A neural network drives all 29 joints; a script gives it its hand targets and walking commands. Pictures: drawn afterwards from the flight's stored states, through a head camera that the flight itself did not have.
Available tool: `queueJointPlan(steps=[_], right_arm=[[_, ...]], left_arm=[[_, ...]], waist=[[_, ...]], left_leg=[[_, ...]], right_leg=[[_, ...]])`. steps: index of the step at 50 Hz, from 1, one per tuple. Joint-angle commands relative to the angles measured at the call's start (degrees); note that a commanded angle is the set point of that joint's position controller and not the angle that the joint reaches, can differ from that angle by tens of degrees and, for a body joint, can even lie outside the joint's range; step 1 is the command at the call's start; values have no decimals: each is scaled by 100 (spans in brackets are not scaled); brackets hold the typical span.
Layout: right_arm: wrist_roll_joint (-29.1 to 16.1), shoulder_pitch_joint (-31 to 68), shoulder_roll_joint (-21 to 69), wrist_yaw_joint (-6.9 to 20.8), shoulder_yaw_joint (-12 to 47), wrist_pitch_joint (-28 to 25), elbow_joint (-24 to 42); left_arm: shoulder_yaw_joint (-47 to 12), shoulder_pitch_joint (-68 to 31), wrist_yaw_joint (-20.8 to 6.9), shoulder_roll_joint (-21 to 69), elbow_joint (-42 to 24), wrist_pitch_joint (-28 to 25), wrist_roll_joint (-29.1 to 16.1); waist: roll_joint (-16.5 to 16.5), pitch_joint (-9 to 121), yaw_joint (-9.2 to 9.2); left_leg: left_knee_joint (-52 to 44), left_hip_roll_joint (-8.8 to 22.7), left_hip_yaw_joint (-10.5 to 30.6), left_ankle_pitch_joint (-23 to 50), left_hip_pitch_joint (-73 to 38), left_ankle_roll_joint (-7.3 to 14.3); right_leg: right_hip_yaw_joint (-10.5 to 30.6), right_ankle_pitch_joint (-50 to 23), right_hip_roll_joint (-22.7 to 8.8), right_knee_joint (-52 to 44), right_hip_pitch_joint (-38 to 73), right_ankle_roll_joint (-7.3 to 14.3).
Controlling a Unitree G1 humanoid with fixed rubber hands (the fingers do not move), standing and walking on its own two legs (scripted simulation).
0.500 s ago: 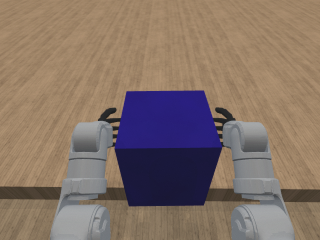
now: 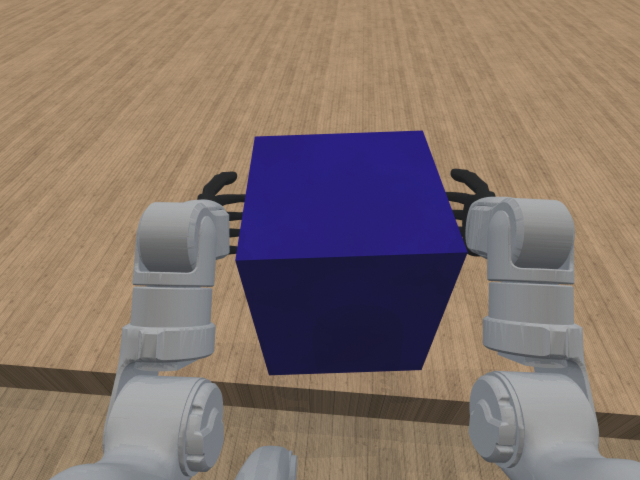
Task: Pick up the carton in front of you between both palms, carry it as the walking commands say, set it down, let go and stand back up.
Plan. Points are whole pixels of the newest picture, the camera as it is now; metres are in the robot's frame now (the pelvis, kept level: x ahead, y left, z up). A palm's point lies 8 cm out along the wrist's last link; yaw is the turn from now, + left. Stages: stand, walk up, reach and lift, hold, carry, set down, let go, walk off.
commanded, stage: carry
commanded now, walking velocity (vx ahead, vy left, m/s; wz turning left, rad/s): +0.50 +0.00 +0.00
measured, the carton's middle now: (342, 258) +0.38 +0.02 +0.09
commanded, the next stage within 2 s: none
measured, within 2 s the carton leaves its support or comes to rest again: neither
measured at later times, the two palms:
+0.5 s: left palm (170, 44) +0.63 +0.28 +0.27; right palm (375, 51) +0.61 -0.01 +0.28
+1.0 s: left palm out of the picture +0.92 +0.37 +0.37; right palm out of the picture +0.98 +0.08 +0.38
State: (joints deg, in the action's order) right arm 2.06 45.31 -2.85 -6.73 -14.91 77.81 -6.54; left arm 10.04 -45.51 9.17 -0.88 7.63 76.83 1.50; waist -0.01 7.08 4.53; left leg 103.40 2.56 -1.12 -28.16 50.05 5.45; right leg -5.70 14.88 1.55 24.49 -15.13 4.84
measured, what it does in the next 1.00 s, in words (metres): climbs: left foot 0.15 m higher, then right foot 0.15 m higher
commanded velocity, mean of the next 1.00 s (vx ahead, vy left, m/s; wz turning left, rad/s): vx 0.50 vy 0.00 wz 0.00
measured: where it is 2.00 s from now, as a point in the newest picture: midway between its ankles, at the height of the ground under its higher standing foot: (294, 190)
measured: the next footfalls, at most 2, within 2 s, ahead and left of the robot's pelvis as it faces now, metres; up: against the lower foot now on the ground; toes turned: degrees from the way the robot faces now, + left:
left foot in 0.24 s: +0.32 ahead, +0.22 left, +0.15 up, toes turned +9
right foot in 0.86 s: +0.71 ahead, +0.10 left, +0.30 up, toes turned -4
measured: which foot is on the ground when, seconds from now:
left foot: up 0.00-0.22, down 0.24-0.86, up 0.88-1.00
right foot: down 0.00-0.24, up 0.26-0.84, down 0.86-1.00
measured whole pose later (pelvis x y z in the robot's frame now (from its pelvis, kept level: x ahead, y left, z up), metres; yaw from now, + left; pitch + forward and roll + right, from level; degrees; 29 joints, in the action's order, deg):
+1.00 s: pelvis +0.59 +0.15 +0.24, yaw +3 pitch +1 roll -3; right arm 7.5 47.8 -0.4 -4.6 -22.0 78.0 -10.9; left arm 8.6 -51.2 10.9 -2.3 16.0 77.3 0.2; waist 0.6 -2.6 10.0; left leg 100.9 -3.0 6.3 -16.7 35.9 4.7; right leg -13.9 20.3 3.5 51.7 -33.4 8.8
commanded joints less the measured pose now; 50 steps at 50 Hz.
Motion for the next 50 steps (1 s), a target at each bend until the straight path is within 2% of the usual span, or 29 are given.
queueJointPlan(steps=[1,4,6,8,9,10,11,12,13,14,15,17,21,25,28,29,31,33,35,37,39,41,42,43,44,45,47,48,50], right_arm=[[-2059,4047,5706,999,3022,-120,189],[-1935,4165,5854,903,3029,-98,86],[-1859,4246,5968,842,3053,-126,6],[-1892,4540,6157,814,3178,-193,192],[-1931,4614,6185,799,3208,-238,264],[-2002,4638,6289,778,3236,-268,333],[-2085,4592,6350,762,3291,-298,418],[-2223,4629,6465,773,3397,-325,602],[-2399,4672,6474,818,3484,-359,775],[-2500,4705,6471,867,3645,-445,937],[-2764,4965,6776,953,3718,-416,1189],[-3058,5534,6816,1120,3883,-463,1900],[-3114,5318,6691,1236,4035,-395,2208],[-2731,4695,6122,1274,3845,-168,1832],[-2506,4388,5757,1378,3597,35,1051],[-2454,4431,5675,1413,3491,77,826],[-2476,4668,5667,1513,3277,129,536],[-2539,4924,5633,1596,3019,192,273],[-2510,4965,5541,1618,2694,236,-16],[-2442,5036,5491,1602,2402,277,-290],[-2323,5036,5549,1584,2161,295,-581],[-2112,5047,5664,1539,2033,237,-645],[-2051,5015,5714,1526,2005,171,-619],[-2020,5135,5777,1502,1977,74,-496],[-1910,4992,6094,1505,2022,1,-444],[-1735,4942,5873,1445,1968,-38,-468],[-1617,4939,5885,1328,1989,-150,-56],[-1539,5022,5790,1266,1980,-187,102],[-1457,4854,5639,1163,2014,-259,353]], left_arm=[[-2939,-4776,-1440,6023,-802,-122,-2678],[-2738,-4817,-1570,6038,-557,-121,-2678],[-2629,-4807,-1663,6150,-394,-132,-2703],[-2614,-4940,-1729,6313,-511,-158,-2737],[-2635,-5007,-1748,6378,-529,-155,-2746],[-2616,-4893,-1757,6350,-566,-135,-2711],[-2621,-4866,-1752,6317,-642,-123,-2646],[-2601,-4880,-1706,6218,-762,-126,-2582],[-2563,-4632,-1630,6122,-798,-129,-2437],[-2479,-4472,-1561,5872,-940,-212,-2137],[-2434,-4511,-1443,5650,-1018,-224,-1849],[-2537,-4557,-1311,5699,-1266,-201,-1741],[-2922,-4709,-1159,5618,-1825,-199,-1727],[-3113,-4293,-1160,5410,-1556,-83,-1706],[-3119,-4160,-1210,5346,-854,90,-1724],[-3060,-4201,-1226,5358,-616,139,-1732],[-2927,-4431,-1223,5355,-268,204,-1757],[-2675,-4609,-1158,5380,-18,256,-1801],[-2546,-4850,-1090,5547,205,308,-1869],[-2434,-4987,-1053,5740,467,332,-2029],[-2308,-4928,-1045,5996,683,316,-2158],[-2276,-5112,-1120,6334,660,255,-2262],[-2331,-5345,-1187,6524,467,175,-2387],[-2335,-5510,-1270,6712,264,63,-2535],[-2523,-5626,-1347,6780,67,-50,-2687],[-2524,-5520,-1423,7133,135,-117,-2897],[-2848,-6000,-1558,7366,-408,-244,-3182],[-2982,-6236,-1618,7500,-636,-291,-3345],[-3030,-6239,-1687,7581,-846,-351,-3500]], waist=[[78,1339,180],[609,914,231],[757,629,12],[1109,634,-298],[1396,979,-408],[1991,1667,-802],[2146,2323,-1196],[1644,2971,-1801],[506,3297,-1614],[-1955,4000,-1288],[-1465,4070,-1017],[-434,3119,-736],[-623,2604,-756],[-43,2421,-881],[-684,2172,-1235],[-483,1950,-1279],[-179,1258,-940],[-436,785,-765],[-892,565,-748],[-1035,700,-689],[-1072,1268,-409],[-1663,1997,107],[-1924,2361,489],[-1374,2871,676],[1223,3458,188],[991,3669,207],[116,2750,192],[-148,2461,-17],[-319,2170,-182]], left_leg=[[977,284,162,-169,3104,-40],[1625,430,173,-521,3976,-96],[135,612,-190,-367,3223,-192],[-2679,530,-833,-36,-237,-31],[-3081,118,-1406,483,-1461,80],[-2981,-284,-1671,643,-2202,266],[-3433,-625,-1718,458,-2885,338],[-4964,-886,-1387,581,-4051,303],[-6537,-349,684,48,-5201,321],[-8343,1460,4979,-652,-5770,1037],[-8470,1588,5384,-1464,-5457,1015],[-7619,1432,4060,-426,-4716,759],[-7362,1200,2356,1625,-5444,653],[-7484,1242,1790,3186,-6245,785],[-7820,1549,1995,3661,-7343,1133],[-7867,1592,1985,3389,-7635,1125],[-8206,1211,1489,2245,-6708,723],[-8701,883,929,1785,-5671,510],[-9752,811,464,2530,-4966,724],[-9790,688,-246,5225,-5092,665],[-9102,686,-735,9329,-4977,396],[-7641,934,-716,11748,-5581,81],[-6139,940,-694,12095,-5601,-88],[-4218,660,-437,9694,-4807,-154],[-1314,-786,68,2088,-2466,-716],[478,-1095,1159,1380,-1747,-510],[869,-640,1255,924,-409,-129],[568,-408,1220,958,-186,24],[-142,-106,921,687,-243,79]], right_leg=[[2603,678,-2078,-804,3183,1025],[2456,1090,-2294,-1037,3050,959],[1805,1780,-1802,-1514,2058,607],[492,125,-1315,-2700,-167,606],[122,-2166,-1271,-2436,-471,689],[-292,-5247,-1393,-1466,96,688],[-439,-7451,-1451,-80,698,513],[-412,-7330,-1228,1943,680,285],[171,-3764,-821,3535,-533,-32],[1243,187,247,5786,-1976,-424],[2260,-154,115,7085,-2148,-288],[1549,-693,-159,8042,-2671,-158],[1048,-420,-329,8299,-4069,151],[468,162,-432,7160,-4863,104],[15,1044,-282,9421,-6903,201],[128,1344,-357,9887,-7573,268],[46,1319,-516,9262,-7501,301],[-276,818,-481,8549,-6880,179],[-700,1053,-531,7388,-5831,159],[-996,780,-427,6598,-4987,321],[-1386,128,-9,4983,-3089,594],[-1383,162,377,3937,-1615,513],[-1042,428,530,2922,-662,315],[94,643,301,1992,728,422],[4320,-999,-1785,587,2054,1746],[5474,-1123,-1728,115,1939,2156],[4409,-836,-1620,555,1763,1513],[3885,-592,-1604,558,1496,1228],[3154,266,-1615,363,1078,971]])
